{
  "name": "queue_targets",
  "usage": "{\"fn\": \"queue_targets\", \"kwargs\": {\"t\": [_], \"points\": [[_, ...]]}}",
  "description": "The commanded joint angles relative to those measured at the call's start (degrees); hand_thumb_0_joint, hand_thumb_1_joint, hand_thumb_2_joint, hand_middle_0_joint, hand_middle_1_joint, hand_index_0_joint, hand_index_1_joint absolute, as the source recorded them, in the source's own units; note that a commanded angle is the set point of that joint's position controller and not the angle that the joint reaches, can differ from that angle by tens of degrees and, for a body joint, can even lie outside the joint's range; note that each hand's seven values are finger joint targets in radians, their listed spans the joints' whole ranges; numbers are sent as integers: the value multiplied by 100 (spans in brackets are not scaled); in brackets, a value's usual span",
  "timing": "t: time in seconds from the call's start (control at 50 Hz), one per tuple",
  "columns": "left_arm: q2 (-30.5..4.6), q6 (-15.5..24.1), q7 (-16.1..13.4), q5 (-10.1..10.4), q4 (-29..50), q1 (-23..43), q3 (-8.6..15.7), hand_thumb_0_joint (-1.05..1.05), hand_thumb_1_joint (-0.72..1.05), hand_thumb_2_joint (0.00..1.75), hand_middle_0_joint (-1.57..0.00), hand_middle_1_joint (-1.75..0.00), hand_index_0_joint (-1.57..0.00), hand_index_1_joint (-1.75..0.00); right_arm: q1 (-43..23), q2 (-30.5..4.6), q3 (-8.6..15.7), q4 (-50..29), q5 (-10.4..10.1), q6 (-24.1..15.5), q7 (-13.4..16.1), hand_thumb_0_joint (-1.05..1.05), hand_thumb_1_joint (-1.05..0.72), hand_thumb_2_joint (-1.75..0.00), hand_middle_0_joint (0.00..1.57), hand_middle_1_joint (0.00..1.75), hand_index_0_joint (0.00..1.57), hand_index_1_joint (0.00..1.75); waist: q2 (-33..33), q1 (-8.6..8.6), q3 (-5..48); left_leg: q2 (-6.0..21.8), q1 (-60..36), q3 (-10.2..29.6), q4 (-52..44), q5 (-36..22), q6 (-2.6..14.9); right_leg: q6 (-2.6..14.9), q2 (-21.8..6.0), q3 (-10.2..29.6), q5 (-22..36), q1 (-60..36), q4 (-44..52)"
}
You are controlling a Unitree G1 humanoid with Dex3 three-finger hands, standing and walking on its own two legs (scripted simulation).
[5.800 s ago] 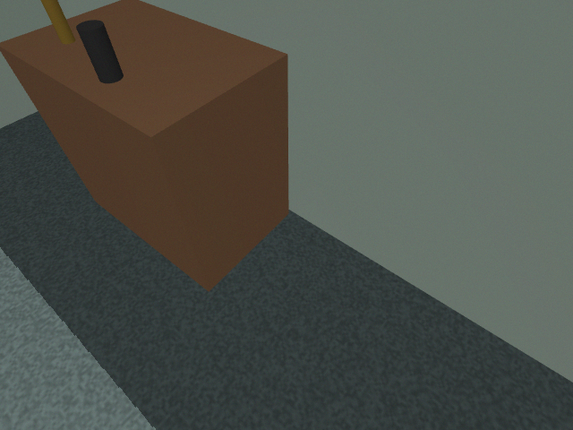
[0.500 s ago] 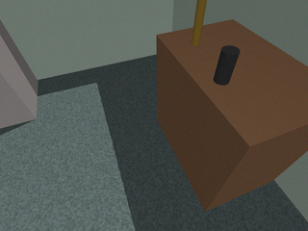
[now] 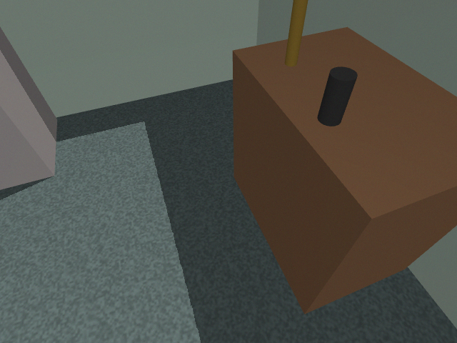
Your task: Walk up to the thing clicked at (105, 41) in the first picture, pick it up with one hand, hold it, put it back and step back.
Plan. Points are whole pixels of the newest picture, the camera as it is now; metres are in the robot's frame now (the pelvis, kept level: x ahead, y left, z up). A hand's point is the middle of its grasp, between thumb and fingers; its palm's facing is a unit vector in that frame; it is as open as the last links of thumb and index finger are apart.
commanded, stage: stand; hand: right
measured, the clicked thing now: (335, 97) +0.68 -0.27 +0.03
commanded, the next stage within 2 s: walk up in 0.68 s
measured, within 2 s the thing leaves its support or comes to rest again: neither
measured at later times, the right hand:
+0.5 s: hand out of the picture +0.07 -0.25 -0.16, palm faces -0.03 +0.94 -0.34, open 7.4 cm
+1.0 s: hand out of the picture +0.01 -0.26 -0.15, palm faces +0.29 +0.87 -0.40, open 7.4 cm
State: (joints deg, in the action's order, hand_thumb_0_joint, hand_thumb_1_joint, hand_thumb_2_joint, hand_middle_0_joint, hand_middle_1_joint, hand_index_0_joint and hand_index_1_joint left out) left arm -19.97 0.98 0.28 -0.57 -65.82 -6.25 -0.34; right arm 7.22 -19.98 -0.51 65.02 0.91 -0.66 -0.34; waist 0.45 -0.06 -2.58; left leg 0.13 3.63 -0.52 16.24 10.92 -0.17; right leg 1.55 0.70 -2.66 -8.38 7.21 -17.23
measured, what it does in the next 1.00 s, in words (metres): lifts its right foot, turning right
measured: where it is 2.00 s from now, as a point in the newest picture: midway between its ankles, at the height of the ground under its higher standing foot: (207, 293)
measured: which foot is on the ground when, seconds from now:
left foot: down 0.00-1.00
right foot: down 0.00-0.84, up 0.86-1.00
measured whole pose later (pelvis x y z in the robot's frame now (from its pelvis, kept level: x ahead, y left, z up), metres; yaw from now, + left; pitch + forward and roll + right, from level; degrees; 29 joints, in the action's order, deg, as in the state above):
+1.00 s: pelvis +0.05 +0.03 -0.01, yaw -16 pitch +0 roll -2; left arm -23.4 0.5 1.2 -0.8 -55.7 -15.1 4.9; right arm 15.5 -24.5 6.8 49.1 3.6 0.6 -3.3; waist 2.5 -4.7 -4.4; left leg -0.2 0.8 -4.3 21.4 20.7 2.8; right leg 0.3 -0.4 -2.5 -21.7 26.4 -46.6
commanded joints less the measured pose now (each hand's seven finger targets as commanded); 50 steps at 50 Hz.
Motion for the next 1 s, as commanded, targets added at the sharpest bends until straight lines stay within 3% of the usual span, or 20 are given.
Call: {"fn": "queue_targets", "kwargs": {"t": [0.0,0.24,0.34,0.44,0.64,0.66,0.68,0.72,0.74,0.76,0.78,0.8,0.82,0.84,0.86,0.88,0.9,0.92,0.94,0.98], "points": [[-1234,128,-83,19,357,236,237,0,90,90,-20,-30,-20,-30,-165,-1201,202,-329,-32,-129,100,0,-90,-90,20,30,20,30,-32,12,521,804,99,593,-213,-817,145,28,-893,834,952,-347,197],[-1223,125,-97,20,337,208,224,0,90,90,-20,-30,-20,-30,-145,-1212,208,-338,-34,-102,98,0,-90,-90,20,30,20,30,-52,11,324,784,209,595,-216,-581,150,3,-872,820,651,-262,261],[-1233,140,-100,-1,362,207,230,0,90,90,-20,-30,-20,-30,-145,-1210,212,-364,-33,-100,96,0,-90,-90,20,30,20,30,-28,-3,437,775,182,584,-195,-663,150,-4,-885,815,956,-338,241],[-1245,139,-103,18,376,207,244,0,90,90,-20,-30,-20,-30,-173,-1245,225,-371,-38,-127,116,0,-90,-90,20,30,20,30,32,12,627,830,-47,563,-139,-1236,148,19,-899,782,1397,-452,127],[-1221,126,-108,9,380,220,233,0,90,90,-20,-30,-20,-30,-185,-1227,234,-393,-30,-98,114,0,-90,-90,20,30,20,30,-12,4,382,817,122,579,-232,-736,161,2,-871,781,895,-343,232],[-1909,93,-8,-58,791,-780,726,0,90,90,-20,-30,-20,-30,-405,-2048,850,-1186,256,-156,-96,0,-90,-90,20,30,20,30,157,13,360,323,-231,-273,1263,1930,367,224,-731,1723,-950,248,-4],[-1937,99,17,-78,839,-940,775,0,90,90,-20,-30,-20,-30,-210,-1780,815,-1285,306,-107,-189,0,-90,-90,20,30,20,30,-67,1,196,160,129,50,1454,2846,493,320,-960,2439,-2229,751,358],[-1938,112,54,-168,1089,-333,917,0,90,90,-20,-30,-20,-30,90,-1505,814,-1381,274,-21,-335,0,-90,-90,20,30,20,30,-474,-263,-214,9,452,453,2049,2816,513,451,-1166,3247,-3370,1477,806],[-1964,154,41,-165,1292,108,945,0,90,90,-20,-30,-20,-30,276,-1387,833,-1448,265,7,-403,0,-90,-90,20,30,20,30,-775,-485,-393,107,624,782,2221,2417,539,582,-1330,3479,-3129,1743,783],[-1883,196,29,-155,1452,366,945,0,90,90,-20,-30,-20,-30,530,-1383,870,-1494,221,18,-426,0,-90,-90,20,30,20,30,-906,-662,-399,202,492,929,1987,2107,539,518,-1252,3340,-2608,1852,756],[-1809,219,22,-127,1531,345,929,0,90,90,-20,-30,-20,-30,820,-1415,915,-1514,183,1,-409,0,-90,-90,20,30,20,30,-985,-781,-237,123,48,765,1367,1881,541,355,-969,2955,-2074,1881,610],[-1659,229,18,-94,1664,366,888,0,90,90,-20,-30,-20,-30,1243,-1521,963,-1463,171,-34,-342,0,-90,-90,20,30,20,30,-595,-1066,-155,285,-786,799,106,1749,527,54,-499,2218,-1624,2448,-39],[-1168,242,21,-65,1926,729,742,0,90,90,-20,-30,-20,-30,1696,-1854,1083,-1418,272,-57,-243,0,-90,-90,20,30,20,30,701,-1453,-61,1107,-2320,1704,-1039,2034,641,-449,402,829,-1567,3997,-1471],[-840,232,-50,-42,1872,475,656,0,90,90,-20,-30,-20,-30,1144,-1923,1122,-1656,314,-47,-169,0,-90,-90,20,30,20,30,1406,-1147,-222,2082,-2174,2604,-763,1526,815,-241,578,253,-2169,4659,-3021],[-1232,227,-99,-69,1924,223,716,0,90,90,-20,-30,-20,-30,602,-1892,1095,-2010,222,-51,-204,0,-90,-90,20,30,20,30,1142,-859,-111,2407,-1594,2558,-650,1580,1169,-244,-43,224,-2114,4298,-3392],[-1403,222,-63,-64,1842,-45,736,0,90,90,-20,-30,-20,-30,302,-1703,1040,-2181,219,-50,-236,0,-90,-90,20,30,20,30,864,-647,-100,2227,-1176,2153,-639,1606,1254,-217,-330,276,-1805,3712,-3373],[-1382,216,-30,-53,1713,-248,743,0,90,90,-20,-30,-20,-30,203,-1441,928,-2261,211,-63,-228,0,-90,-90,20,30,20,30,445,-474,-122,1799,-906,1589,-446,975,1017,-117,-362,318,-1568,3294,-3409],[-1343,199,31,12,1671,-368,766,0,90,90,-20,-30,-20,-30,200,-1320,900,-2312,238,-56,-233,0,-90,-90,20,30,20,30,628,-416,-184,1527,-944,1078,-226,309,905,-107,-401,256,-1492,3073,-3162],[-1360,197,80,29,1705,-310,776,0,90,90,-20,-30,-20,-30,272,-1338,907,-2319,233,-55,-242,0,-90,-90,20,30,20,30,704,-466,-265,1331,-869,640,-167,12,810,-128,-429,141,-1356,2945,-2965],[-1287,214,113,74,1821,-241,716,0,90,90,-20,-30,-20,-30,468,-1503,930,-2362,209,-28,-286,0,-90,-90,20,30,20,30,971,-591,-308,1140,-725,162,16,-659,687,-131,-358,-216,-1047,2636,-2551]]}}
